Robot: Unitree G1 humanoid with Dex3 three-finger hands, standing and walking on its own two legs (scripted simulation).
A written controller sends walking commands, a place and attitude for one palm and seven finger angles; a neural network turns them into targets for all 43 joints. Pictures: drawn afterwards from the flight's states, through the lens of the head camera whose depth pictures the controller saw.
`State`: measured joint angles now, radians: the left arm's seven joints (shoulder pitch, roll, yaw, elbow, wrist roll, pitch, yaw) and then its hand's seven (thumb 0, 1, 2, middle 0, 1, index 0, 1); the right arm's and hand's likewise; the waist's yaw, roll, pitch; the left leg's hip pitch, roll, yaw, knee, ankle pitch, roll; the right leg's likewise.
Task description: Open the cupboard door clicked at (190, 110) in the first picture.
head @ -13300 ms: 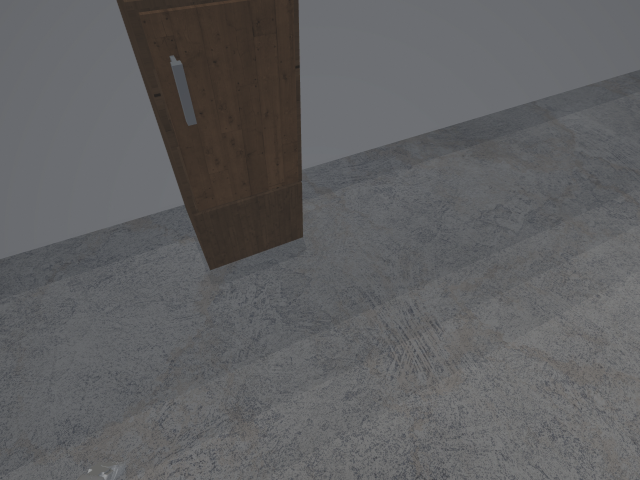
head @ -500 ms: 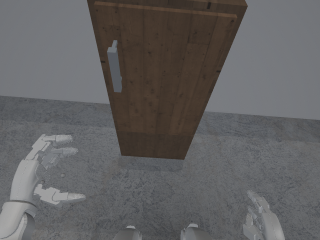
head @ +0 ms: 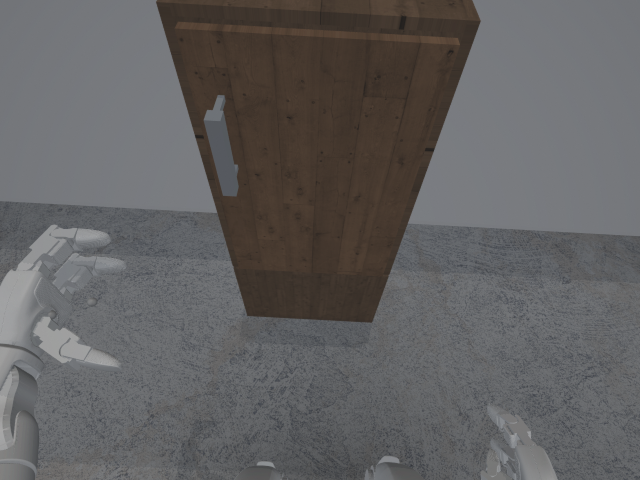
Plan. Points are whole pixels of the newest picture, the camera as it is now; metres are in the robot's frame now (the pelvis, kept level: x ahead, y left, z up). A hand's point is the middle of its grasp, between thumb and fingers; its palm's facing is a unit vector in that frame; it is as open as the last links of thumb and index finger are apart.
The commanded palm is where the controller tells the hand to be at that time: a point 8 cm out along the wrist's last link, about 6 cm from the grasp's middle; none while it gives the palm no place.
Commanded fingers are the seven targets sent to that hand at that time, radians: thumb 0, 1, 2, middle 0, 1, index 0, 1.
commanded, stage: raise the hand with hooked fingers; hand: left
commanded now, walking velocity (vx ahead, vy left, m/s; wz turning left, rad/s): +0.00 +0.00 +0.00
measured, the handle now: (225, 148) +0.58 +0.18 +0.05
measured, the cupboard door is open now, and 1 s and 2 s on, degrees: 0 0 0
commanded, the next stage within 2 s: move the hooked fingers beside the handle in 0.44 s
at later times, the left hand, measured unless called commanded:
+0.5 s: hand (103, 308) +0.29 +0.26 +0.06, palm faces +0.02 -1.00 -0.03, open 14.0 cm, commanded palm +0.26 +0.31 +0.06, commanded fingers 0.00 -0.50 0.30 -0.30 -1.20 -0.30 -1.20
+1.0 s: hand (132, 256) +0.36 +0.26 +0.06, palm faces -0.01 -1.00 -0.01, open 14.0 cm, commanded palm +0.33 +0.31 +0.06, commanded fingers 0.00 -0.50 0.30 -0.30 -1.20 -0.30 -1.20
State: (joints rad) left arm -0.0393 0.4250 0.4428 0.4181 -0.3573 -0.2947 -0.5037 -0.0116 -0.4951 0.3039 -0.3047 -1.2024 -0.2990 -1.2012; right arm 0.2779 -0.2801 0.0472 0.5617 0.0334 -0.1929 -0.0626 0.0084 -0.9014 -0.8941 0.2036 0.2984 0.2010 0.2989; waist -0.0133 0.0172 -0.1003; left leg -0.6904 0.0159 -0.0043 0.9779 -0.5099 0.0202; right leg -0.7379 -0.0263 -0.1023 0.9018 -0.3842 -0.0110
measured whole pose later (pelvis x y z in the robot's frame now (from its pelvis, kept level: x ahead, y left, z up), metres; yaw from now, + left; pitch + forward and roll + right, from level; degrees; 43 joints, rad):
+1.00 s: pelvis -0.01 +0.00 +0.00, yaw -1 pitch +15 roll -2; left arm -0.33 0.45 0.44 0.69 -0.28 -0.32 -0.49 -0.01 -0.50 0.30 -0.31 -1.20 -0.30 -1.20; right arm 0.30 -0.28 0.05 0.56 0.03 -0.13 -0.06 0.01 -0.90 -0.89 0.20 0.30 0.20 0.30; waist -0.05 0.00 -0.10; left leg -0.75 0.02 0.01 0.99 -0.50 0.02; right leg -0.81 -0.02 -0.08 0.92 -0.37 -0.01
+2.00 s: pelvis -0.01 +0.00 -0.02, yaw -3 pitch +23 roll -3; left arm -0.89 0.70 0.52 1.21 -0.11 -0.38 -0.44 -0.01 -0.50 0.30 -0.31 -1.20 -0.30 -1.20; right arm 0.38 -0.29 0.07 0.60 0.00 0.05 -0.04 0.00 -0.90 -0.89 0.20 0.30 0.20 0.30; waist -0.18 0.00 -0.09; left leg -0.96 0.05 0.01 1.08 -0.52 0.03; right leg -1.01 0.00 -0.08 0.97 -0.36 -0.01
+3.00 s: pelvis +0.00 +0.01 -0.02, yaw -3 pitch +25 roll -4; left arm -0.92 0.71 0.52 1.20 -0.09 -0.38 -0.41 -0.01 -0.50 0.30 -0.30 -1.20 -0.30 -1.20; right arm 0.36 -0.28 0.07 0.57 -0.01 0.10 -0.02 0.00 -0.90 -0.89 0.20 0.30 0.20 0.30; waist -0.20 0.01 -0.09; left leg -0.99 0.05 0.00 1.10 -0.54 0.03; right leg -1.02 0.01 -0.09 0.97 -0.37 0.00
